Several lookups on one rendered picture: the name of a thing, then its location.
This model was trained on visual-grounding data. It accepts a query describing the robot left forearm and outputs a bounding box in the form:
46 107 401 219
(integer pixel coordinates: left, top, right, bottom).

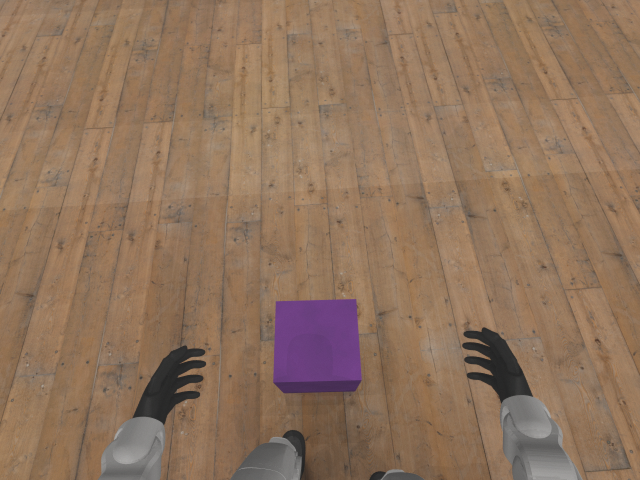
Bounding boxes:
98 417 165 480

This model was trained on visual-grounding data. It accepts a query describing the robot right forearm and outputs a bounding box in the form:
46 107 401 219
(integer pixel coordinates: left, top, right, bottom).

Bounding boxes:
500 395 583 480

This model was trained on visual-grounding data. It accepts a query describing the left robot shin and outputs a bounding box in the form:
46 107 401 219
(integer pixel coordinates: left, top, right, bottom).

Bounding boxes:
269 437 296 451

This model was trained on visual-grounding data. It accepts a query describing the carton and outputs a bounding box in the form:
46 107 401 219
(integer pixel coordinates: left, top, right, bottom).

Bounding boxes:
273 299 362 393

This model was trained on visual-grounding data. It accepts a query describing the left robot hand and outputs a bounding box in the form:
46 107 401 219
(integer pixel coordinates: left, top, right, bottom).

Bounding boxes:
133 345 206 425

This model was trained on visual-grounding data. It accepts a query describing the robot left thigh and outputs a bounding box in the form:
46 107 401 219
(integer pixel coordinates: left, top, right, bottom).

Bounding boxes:
230 442 302 480

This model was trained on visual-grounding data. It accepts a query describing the right robot hand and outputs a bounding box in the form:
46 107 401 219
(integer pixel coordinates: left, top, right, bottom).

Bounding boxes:
462 327 533 404

